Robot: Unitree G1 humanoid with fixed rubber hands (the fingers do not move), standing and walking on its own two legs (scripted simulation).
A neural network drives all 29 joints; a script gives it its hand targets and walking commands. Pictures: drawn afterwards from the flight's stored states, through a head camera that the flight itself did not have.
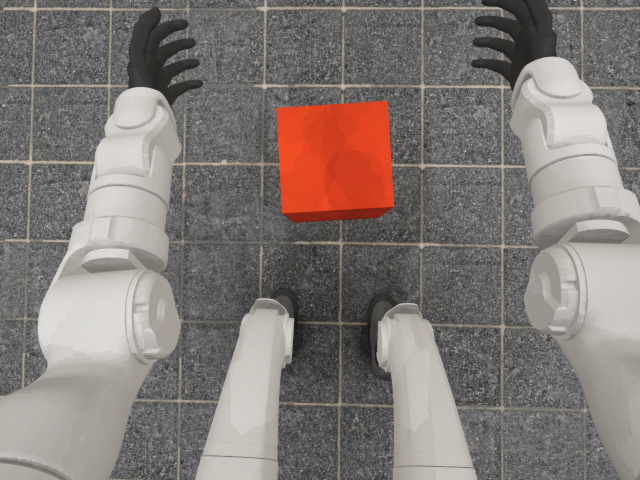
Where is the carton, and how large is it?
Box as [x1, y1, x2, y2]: [276, 101, 393, 222]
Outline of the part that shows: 387,101 276,108 282,213 294,222 378,217 393,206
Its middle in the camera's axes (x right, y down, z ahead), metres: +0.03 -0.15 +0.85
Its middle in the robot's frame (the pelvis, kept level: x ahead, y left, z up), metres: +0.51 +0.01 -0.52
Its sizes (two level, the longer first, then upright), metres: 0.210 0.200 0.250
